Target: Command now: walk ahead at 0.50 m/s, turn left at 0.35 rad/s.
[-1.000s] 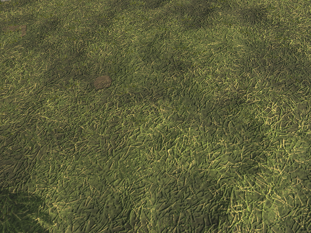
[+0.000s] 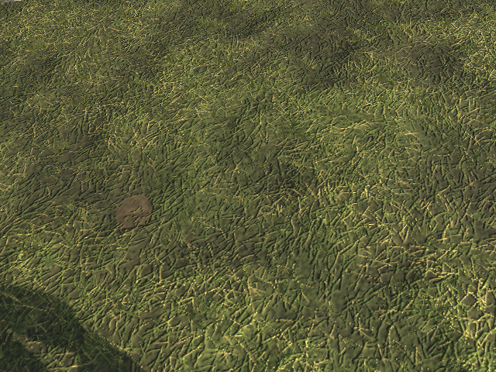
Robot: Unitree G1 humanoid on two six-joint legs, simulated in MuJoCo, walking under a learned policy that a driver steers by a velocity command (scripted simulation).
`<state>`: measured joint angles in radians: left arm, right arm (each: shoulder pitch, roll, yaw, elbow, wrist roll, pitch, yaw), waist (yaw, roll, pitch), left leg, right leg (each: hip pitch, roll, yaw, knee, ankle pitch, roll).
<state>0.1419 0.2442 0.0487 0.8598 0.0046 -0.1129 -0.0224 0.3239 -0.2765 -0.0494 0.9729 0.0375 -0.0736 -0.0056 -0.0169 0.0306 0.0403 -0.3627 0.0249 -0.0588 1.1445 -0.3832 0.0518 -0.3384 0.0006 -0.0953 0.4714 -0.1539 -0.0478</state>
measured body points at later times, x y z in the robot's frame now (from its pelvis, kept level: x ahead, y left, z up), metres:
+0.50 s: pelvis +0.27 +0.07 -0.02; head +0.31 +0.09 +0.43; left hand +0.25 +0.36 -0.15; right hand +0.50 -0.14 -0.12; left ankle +0.33 +0.15 -0.74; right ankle +0.13 -0.11 -0.64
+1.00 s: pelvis +0.49 +0.11 -0.01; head +0.53 +0.14 +0.43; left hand +0.53 +0.43 -0.10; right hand +0.73 -0.08 -0.13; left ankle +0.34 +0.18 -0.64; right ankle +0.65 +0.09 -0.74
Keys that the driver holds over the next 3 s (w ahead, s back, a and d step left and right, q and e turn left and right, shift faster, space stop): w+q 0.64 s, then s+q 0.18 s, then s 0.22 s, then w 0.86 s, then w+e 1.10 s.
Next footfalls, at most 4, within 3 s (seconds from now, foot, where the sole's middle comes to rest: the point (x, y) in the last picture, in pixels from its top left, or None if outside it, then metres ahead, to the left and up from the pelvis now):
0.42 left None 0.37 0.17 -0.77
0.88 right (223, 296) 0.69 0.12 -0.77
1.24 left None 0.43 0.21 -0.77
1.70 right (215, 257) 0.81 0.14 -0.77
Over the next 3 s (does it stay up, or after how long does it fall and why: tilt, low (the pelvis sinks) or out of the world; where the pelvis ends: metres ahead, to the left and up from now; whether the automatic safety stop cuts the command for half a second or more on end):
stays up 1.26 0.41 0.01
